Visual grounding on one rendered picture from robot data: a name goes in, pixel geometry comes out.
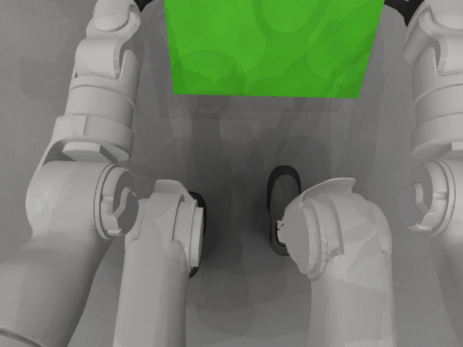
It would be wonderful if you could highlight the robot left upper arm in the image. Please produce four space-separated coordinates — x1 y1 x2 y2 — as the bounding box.
0 160 139 347

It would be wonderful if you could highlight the robot right upper arm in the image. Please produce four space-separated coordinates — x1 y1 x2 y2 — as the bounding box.
397 159 463 347

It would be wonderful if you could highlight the robot left forearm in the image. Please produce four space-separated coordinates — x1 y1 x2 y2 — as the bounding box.
26 0 150 222

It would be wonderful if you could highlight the carton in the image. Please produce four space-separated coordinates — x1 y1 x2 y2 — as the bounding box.
164 0 385 98

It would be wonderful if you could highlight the left robot shin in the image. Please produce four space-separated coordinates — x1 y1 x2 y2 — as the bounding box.
124 179 194 270

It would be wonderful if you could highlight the robot right hand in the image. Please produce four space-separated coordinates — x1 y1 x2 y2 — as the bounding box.
384 0 424 26

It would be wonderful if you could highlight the right robot shin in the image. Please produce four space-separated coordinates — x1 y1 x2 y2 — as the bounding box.
277 178 392 263

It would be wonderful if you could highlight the robot right forearm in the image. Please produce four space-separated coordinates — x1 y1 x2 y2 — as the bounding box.
402 0 463 162

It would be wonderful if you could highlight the robot shin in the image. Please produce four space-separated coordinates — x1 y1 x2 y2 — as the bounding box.
124 179 194 270
277 178 392 263

